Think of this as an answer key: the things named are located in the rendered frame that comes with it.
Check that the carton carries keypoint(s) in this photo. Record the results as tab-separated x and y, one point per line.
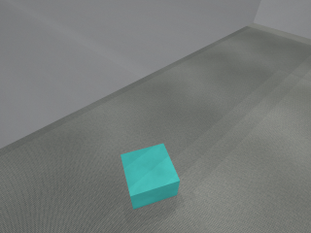
150	175

